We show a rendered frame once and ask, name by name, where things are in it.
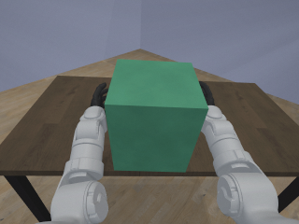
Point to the robot left hand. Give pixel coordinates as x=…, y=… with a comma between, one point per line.
x=98, y=97

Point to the right robot upper arm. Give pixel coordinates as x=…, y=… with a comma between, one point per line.
x=249, y=198

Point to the left robot upper arm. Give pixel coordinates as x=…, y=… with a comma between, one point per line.
x=79, y=203

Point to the left robot forearm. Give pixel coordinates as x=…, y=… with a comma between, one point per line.
x=85, y=163

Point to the table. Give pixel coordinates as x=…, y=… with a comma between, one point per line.
x=41, y=143

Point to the right robot forearm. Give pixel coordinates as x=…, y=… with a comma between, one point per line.
x=228, y=154

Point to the robot right hand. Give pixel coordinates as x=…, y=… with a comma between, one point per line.
x=207, y=93

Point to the carton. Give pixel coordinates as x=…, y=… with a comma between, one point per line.
x=155, y=111

